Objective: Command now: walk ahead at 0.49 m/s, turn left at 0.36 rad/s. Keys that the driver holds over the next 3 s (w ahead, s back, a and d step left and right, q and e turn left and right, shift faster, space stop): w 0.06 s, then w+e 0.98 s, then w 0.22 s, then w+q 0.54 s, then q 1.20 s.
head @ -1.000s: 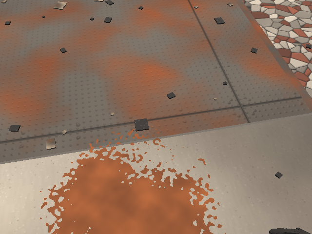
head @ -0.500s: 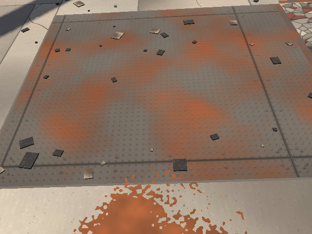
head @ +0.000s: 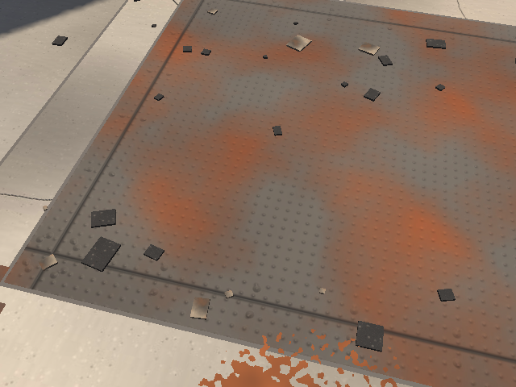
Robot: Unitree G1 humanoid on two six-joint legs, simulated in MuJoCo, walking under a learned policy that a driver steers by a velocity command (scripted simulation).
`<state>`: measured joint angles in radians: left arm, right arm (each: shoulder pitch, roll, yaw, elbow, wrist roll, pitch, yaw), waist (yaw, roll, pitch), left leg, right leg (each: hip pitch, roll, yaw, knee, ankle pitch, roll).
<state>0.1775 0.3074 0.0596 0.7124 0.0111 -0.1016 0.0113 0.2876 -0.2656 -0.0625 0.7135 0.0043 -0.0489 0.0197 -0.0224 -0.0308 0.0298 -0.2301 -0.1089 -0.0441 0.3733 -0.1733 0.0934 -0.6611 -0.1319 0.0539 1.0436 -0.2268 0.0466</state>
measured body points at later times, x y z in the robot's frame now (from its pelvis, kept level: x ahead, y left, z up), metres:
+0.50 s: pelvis +0.29 -0.08 +0.00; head +0.32 -0.10 +0.45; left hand +0.40 +0.19 -0.10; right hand +0.42 -0.36 -0.10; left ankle +0.36 +0.09 -0.67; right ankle +0.30 -0.15 -0.74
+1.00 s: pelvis +0.57 -0.08 +0.00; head +0.60 -0.09 +0.45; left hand +0.81 +0.12 -0.10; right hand +0.54 -0.38 -0.11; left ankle +0.61 +0.02 -0.74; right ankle +0.54 -0.22 -0.66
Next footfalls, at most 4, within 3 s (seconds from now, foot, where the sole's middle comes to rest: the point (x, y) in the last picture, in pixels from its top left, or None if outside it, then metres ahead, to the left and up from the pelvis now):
0.28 right None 0.34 -0.15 -0.78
0.78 left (257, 318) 0.65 0.00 -0.78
1.28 right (384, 273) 0.78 -0.37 -0.78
1.80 left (339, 176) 1.16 -0.28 -0.78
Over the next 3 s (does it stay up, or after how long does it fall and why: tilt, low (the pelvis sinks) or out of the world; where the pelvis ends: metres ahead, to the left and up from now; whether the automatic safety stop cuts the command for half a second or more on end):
stays up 1.18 -0.34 0.00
